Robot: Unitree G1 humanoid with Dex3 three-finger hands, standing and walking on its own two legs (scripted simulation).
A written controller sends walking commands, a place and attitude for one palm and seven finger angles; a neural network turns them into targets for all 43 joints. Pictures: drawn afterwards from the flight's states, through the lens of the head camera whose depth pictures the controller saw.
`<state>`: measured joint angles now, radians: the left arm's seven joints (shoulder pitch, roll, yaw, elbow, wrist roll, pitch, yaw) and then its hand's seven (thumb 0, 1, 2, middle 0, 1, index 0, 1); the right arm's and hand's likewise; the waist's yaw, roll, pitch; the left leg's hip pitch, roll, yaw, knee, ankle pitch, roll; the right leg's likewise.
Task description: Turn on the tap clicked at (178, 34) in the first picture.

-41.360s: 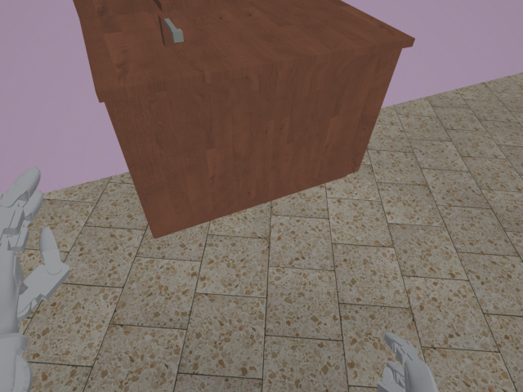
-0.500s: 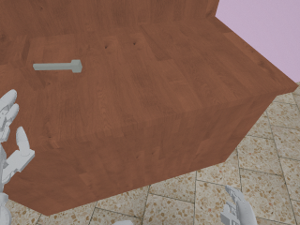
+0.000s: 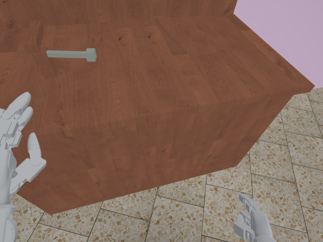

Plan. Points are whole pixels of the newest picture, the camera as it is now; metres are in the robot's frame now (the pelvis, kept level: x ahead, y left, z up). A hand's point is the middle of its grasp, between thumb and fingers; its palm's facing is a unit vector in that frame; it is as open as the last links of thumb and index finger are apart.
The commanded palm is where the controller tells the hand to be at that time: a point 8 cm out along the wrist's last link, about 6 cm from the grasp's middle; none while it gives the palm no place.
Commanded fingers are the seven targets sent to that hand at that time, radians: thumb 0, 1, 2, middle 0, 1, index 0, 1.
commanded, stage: step back with the hand held close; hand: left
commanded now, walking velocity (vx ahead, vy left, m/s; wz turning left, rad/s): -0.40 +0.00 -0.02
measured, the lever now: (91, 54) +0.59 +0.26 +0.12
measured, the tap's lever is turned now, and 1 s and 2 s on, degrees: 76 76 76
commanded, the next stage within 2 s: stop stepping back and stand still in 0.18 s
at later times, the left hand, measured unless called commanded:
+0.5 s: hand out of the picture +0.04 +0.18 +0.18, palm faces +0.33 -0.86 -0.39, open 7.4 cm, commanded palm +0.01 +0.23 +0.19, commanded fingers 0.00 0.90 0.90 -0.20 -0.30 -0.20 -0.30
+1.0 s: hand out of the picture -0.05 +0.16 +0.17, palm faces +0.43 -0.80 -0.41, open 7.4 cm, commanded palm -0.10 +0.21 +0.19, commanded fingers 0.00 0.90 0.90 -0.20 -0.30 -0.20 -0.30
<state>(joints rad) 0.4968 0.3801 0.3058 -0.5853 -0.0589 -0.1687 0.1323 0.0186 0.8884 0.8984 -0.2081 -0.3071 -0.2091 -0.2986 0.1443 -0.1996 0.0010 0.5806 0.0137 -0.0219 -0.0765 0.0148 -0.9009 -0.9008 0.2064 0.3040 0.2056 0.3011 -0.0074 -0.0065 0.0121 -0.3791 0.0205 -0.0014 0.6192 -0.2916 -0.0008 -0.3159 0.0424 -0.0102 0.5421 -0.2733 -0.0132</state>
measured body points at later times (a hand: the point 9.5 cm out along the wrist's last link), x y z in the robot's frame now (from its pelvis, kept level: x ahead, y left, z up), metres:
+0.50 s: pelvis -0.16 -0.04 +0.01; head -0.16 -0.05 +0.46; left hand +0.02 +0.23 +0.20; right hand -0.02 -0.28 -0.08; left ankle -0.12 +0.09 -0.66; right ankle -0.13 -0.14 -0.73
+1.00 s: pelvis -0.24 -0.08 +0.00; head -0.25 -0.11 +0.45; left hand -0.07 +0.20 +0.19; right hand -0.09 -0.30 -0.12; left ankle -0.24 +0.08 -0.66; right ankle -0.15 -0.13 -0.73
